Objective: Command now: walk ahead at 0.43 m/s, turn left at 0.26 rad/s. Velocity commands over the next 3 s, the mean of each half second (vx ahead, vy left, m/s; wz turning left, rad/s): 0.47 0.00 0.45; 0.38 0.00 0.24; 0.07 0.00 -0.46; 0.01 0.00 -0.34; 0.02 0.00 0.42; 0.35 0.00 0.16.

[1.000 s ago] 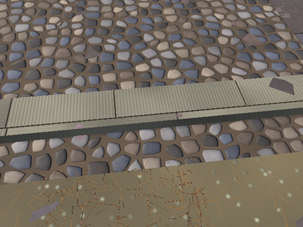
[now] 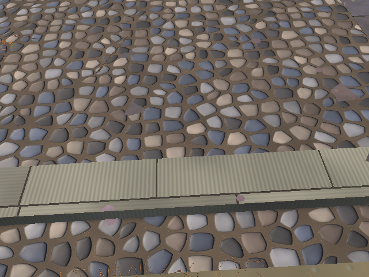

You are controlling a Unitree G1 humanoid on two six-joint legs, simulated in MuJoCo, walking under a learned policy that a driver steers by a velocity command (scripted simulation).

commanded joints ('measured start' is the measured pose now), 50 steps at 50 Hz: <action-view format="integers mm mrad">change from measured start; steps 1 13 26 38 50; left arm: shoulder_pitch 43 122 -30 -325 -128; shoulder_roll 107 171 152 140 207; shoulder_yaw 7 24 38 15 43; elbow -21 -34 -244 -360 -302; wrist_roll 15 0 6 12 17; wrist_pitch -10 25 -17 -29 53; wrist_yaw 11 50 31 2 10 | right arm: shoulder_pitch -20 -347 -92 113 31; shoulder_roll -38 -14 -116 -130 -74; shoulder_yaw -15 14 -26 -25 6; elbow -46 -240 -240 -199 -269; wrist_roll -4 -16 -33 -34 -49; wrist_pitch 8 11 -7 28 59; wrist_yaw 8 73 28 -16 -40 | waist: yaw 1 20 20 -99 -46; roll -97 -77 -45 78 -136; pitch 60 106 -23 -13 -98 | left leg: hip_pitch -225 -178 252 400 -14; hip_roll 62 -17 107 98 -43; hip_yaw -64 118 -305 -282 -18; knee -49 -533 -957 -773 -112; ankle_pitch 110 269 301 332 -192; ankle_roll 5 36 247 125 -146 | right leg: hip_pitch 106 251 -439 -394 -87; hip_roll -260 -287 -159 -47 -215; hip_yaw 190 -100 180 128 368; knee -245 -184 714 101 -65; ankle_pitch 256 747 -58 292 701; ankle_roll -94 -56 75 69 -194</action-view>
